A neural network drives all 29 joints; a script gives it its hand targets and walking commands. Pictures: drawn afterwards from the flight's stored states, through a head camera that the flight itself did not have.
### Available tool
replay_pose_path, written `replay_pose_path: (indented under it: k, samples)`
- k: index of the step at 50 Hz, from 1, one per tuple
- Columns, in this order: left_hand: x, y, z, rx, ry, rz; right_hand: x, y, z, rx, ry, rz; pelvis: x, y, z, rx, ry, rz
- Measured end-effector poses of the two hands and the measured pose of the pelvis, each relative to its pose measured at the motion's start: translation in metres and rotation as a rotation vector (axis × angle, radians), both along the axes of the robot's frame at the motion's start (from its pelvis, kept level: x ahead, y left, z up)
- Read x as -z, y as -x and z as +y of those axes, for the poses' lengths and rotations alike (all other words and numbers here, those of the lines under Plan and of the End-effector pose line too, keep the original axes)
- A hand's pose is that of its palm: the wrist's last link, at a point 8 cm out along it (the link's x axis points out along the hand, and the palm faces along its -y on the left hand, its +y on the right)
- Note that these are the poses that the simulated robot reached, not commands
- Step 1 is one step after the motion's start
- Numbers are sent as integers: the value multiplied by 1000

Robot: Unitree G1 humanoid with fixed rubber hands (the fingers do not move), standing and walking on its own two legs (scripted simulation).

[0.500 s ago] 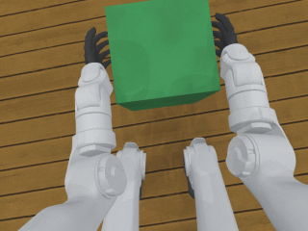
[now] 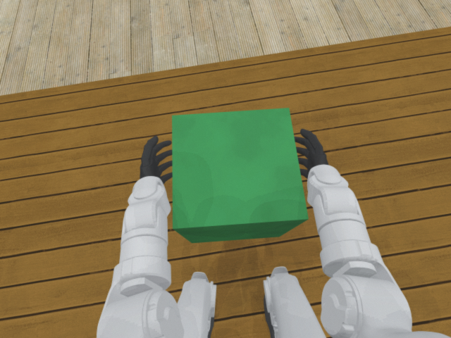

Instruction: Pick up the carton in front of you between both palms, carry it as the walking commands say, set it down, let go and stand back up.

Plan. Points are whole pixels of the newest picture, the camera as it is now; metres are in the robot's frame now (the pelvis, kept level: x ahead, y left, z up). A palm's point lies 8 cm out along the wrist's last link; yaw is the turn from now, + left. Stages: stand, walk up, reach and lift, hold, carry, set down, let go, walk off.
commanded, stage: reach and lift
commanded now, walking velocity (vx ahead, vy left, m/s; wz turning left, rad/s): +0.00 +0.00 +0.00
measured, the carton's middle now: (233, 185) +0.41 +0.00 -0.11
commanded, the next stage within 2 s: hold in 1.62 s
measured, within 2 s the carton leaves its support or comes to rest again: neither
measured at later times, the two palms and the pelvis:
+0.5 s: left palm (112, 162) +0.36 +0.15 +0.12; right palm (349, 160) +0.35 -0.15 +0.11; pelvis +0.05 +0.01 +0.12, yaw -1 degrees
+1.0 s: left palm (95, 158) +0.34 +0.15 +0.17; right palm (367, 156) +0.33 -0.15 +0.16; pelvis +0.03 +0.01 +0.13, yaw -1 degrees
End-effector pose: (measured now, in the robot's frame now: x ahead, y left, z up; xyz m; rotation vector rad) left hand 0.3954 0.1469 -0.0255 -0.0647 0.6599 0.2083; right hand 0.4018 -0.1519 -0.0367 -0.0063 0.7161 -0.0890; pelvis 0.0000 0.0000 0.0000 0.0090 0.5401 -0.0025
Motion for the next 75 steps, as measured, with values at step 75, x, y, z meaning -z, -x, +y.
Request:
replay_pose_path:
  k: [75]
  samples:
    - [-200, 45, 7, 128, -76, -1, -204, 64, 7, 24, 57, -8, -140, -58, 7, 11, 17, -631]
